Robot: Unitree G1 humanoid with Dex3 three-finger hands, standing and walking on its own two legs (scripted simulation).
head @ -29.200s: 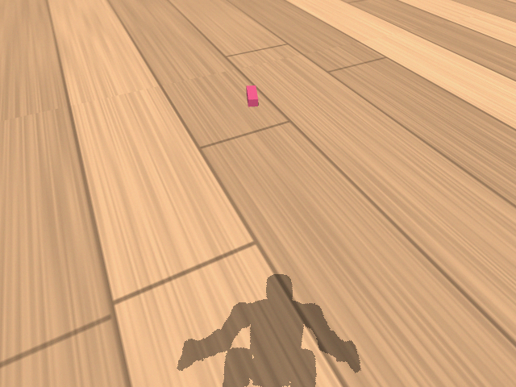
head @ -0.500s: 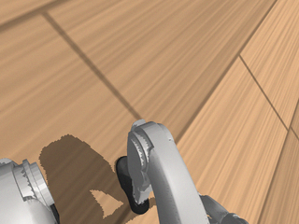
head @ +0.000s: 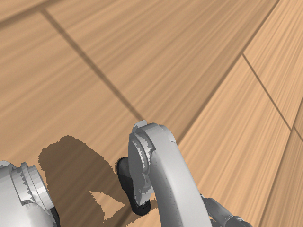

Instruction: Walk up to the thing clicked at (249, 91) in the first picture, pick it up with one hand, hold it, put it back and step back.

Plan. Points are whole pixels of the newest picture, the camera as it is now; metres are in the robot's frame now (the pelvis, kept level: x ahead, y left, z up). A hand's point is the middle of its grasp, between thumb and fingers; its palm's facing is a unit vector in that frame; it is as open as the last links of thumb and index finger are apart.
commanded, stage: close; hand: left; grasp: from above
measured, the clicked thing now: out of the picture +0.44 +0.35 -0.27
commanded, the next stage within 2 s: settle in 0.10 s
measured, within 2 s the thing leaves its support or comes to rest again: leaves its support in 0.52 s
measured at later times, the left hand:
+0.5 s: hand out of the picture +0.43 +0.34 -0.24, palm faces -0.43 -0.17 -0.89, open 10.4 cm
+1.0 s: hand out of the picture +0.42 +0.36 -0.16, palm faces -0.46 -0.13 -0.88, open 10.4 cm
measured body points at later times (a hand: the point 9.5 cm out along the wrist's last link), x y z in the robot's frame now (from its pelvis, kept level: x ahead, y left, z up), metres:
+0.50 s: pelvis +0.00 +0.00 +0.00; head +0.26 +0.14 +0.34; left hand +0.45 +0.34 -0.19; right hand +0.08 -0.25 -0.06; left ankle +0.06 +0.14 -0.27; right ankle +0.11 -0.12 -0.27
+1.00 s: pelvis +0.00 +0.00 +0.02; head +0.23 +0.11 +0.39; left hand +0.44 +0.36 -0.11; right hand +0.11 -0.25 -0.08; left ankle +0.06 +0.14 -0.27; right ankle +0.11 -0.12 -0.27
